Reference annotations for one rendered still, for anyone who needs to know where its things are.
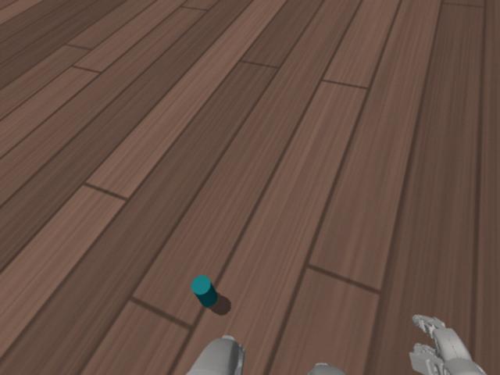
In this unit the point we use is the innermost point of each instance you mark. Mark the right robot arm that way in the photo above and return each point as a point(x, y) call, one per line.
point(461, 366)

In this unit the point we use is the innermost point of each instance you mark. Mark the can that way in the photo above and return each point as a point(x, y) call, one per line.
point(204, 290)

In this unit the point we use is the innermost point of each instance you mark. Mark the right robot hand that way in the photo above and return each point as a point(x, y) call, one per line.
point(429, 360)

